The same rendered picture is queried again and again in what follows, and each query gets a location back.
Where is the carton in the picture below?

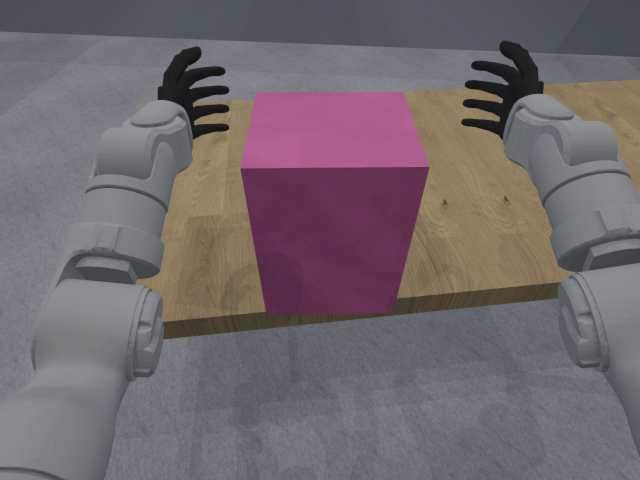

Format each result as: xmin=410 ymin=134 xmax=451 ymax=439
xmin=240 ymin=92 xmax=429 ymax=315

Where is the robot left forearm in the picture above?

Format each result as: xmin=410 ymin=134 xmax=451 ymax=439
xmin=30 ymin=100 xmax=193 ymax=370

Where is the robot right hand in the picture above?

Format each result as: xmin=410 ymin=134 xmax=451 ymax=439
xmin=461 ymin=41 xmax=544 ymax=140

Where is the robot left hand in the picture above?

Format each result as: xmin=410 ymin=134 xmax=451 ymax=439
xmin=158 ymin=47 xmax=229 ymax=139

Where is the right robot upper arm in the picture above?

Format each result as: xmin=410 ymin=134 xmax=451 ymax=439
xmin=558 ymin=263 xmax=640 ymax=457

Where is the table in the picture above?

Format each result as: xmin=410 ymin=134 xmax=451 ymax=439
xmin=136 ymin=80 xmax=640 ymax=339

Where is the robot right forearm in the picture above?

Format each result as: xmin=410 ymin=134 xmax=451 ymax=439
xmin=503 ymin=94 xmax=640 ymax=272

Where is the left robot upper arm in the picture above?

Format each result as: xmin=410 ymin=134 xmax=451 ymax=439
xmin=0 ymin=278 xmax=164 ymax=480

